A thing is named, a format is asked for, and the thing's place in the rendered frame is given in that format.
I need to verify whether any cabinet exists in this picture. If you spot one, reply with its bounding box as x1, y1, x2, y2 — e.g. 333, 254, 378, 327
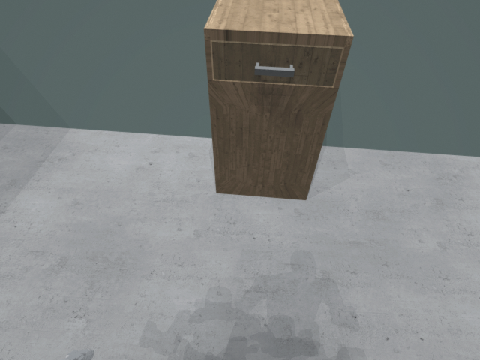
204, 0, 354, 200

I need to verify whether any handle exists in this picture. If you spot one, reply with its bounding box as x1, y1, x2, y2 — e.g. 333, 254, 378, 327
254, 62, 295, 77

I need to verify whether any drawer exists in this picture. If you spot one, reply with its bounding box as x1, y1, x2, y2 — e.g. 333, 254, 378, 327
212, 40, 343, 86

